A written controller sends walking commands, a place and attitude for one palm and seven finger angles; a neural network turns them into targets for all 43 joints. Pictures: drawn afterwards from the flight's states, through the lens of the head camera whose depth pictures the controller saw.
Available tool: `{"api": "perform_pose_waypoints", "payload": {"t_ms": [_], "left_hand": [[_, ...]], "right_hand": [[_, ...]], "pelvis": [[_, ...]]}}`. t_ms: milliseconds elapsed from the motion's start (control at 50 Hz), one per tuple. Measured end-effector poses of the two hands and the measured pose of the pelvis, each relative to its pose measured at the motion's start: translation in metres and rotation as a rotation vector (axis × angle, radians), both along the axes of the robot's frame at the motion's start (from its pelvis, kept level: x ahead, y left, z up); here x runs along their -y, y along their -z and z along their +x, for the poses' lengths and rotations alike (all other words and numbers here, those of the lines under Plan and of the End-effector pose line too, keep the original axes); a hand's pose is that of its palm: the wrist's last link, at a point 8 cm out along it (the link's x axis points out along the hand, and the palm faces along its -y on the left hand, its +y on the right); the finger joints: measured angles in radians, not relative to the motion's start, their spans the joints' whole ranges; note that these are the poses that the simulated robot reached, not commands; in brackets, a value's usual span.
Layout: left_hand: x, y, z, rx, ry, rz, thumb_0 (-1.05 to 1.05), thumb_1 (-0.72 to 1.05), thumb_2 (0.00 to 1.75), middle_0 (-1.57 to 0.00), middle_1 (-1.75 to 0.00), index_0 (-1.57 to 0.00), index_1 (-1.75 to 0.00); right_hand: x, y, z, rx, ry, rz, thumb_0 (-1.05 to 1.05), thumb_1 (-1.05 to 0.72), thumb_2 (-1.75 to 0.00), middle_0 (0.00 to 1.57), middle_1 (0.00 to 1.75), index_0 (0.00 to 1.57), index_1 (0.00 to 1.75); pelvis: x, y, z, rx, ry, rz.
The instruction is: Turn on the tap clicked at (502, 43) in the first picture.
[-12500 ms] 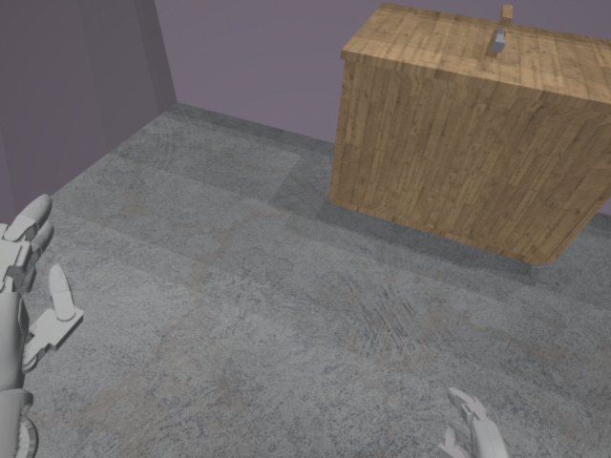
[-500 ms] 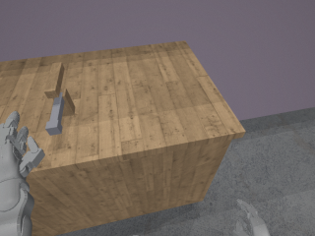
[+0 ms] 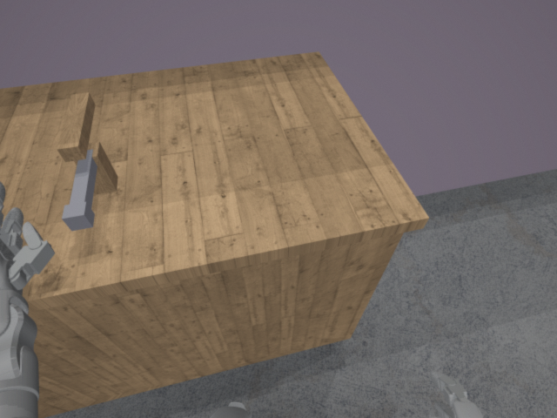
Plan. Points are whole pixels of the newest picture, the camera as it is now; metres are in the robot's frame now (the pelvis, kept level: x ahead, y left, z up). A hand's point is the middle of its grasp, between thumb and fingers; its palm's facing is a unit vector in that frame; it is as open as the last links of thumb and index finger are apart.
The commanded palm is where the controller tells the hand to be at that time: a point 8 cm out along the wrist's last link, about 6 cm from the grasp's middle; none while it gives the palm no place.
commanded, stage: reach beside the lever's end, fingers flat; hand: left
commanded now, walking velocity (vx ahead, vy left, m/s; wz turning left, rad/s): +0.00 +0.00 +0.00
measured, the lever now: (78, 216) +0.35 +0.31 +0.10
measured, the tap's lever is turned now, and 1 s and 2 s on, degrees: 0 0 24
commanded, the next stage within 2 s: push the lever round in 0.30 s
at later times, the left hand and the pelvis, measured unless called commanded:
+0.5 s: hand (50, 247) +0.31 +0.34 +0.09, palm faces +0.51 -0.85 -0.11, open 7.8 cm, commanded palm +0.26 +0.36 +0.09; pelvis +0.01 +0.02 +0.00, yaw +0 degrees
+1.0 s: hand (74, 246) +0.31 +0.30 +0.09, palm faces +0.51 -0.85 -0.10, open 7.8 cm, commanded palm +0.26 +0.34 +0.09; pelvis +0.01 +0.01 +0.00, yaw +0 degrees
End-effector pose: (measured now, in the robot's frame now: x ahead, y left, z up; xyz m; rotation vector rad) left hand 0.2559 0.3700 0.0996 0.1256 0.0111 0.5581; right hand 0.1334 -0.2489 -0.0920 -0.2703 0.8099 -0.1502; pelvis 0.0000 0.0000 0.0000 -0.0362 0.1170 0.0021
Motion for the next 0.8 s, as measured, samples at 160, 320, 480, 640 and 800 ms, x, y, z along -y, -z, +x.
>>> {"api": "perform_pose_waypoints", "payload": {"t_ms": [160, 320, 480, 640, 800], "left_hand": [[-0.001, 0.002, 0.007, 0.002, 0.018, 0.005, 0.02, 0.9, 0.9, -0.15, -0.15, -0.16, -0.15], [-0.011, 0.008, -0.001, 0.003, -0.012, 0.002, 0.02, 0.9, 0.9, -0.15, -0.15, -0.16, -0.15], [-0.005, 0.008, 0.004, 0.015, 0.018, -0.007, 0.02, 0.9, 0.9, -0.15, -0.15, -0.15, -0.15], [0.009, 0.008, 0.007, 0.016, 0.031, -0.007, 0.02, 0.9, 0.9, -0.15, -0.15, -0.16, -0.15], [0.02, 0.007, 0.001, 0.028, 0.018, -0.004, 0.02, 0.9, 0.9, -0.15, -0.15, -0.16, -0.15]], "right_hand": [[-0.003, 0.001, -0.009, -0.025, 0.027, 0.007, 0.01, -0.9, -0.89, 0.2, 0.3, 0.21, 0.3], [-0.009, 0.0, -0.005, -0.029, 0.021, 0.0, 0.01, -0.9, -0.89, 0.2, 0.3, 0.21, 0.3], [-0.02, -0.002, 0.012, 0.004, -0.008, 0.005, 0.01, -0.9, -0.89, 0.2, 0.3, 0.21, 0.3], [-0.03, -0.009, 0.026, 0.053, -0.025, 0.029, 0.01, -0.9, -0.89, 0.2, 0.3, 0.21, 0.3], [-0.03, -0.008, 0.029, 0.054, -0.036, 0.038, 0.01, -0.9, -0.89, 0.2, 0.3, 0.21, 0.3]], "pelvis": [[-0.005, 0.0, 0.004, -0.012, 0.013, -0.002], [-0.011, 0.001, 0.007, -0.015, 0.011, -0.006], [-0.016, 0.001, 0.008, -0.013, 0.001, -0.008], [-0.018, 0.0, 0.01, -0.011, 0.007, -0.006], [-0.015, 0.0, 0.011, -0.003, 0.004, -0.004]]}}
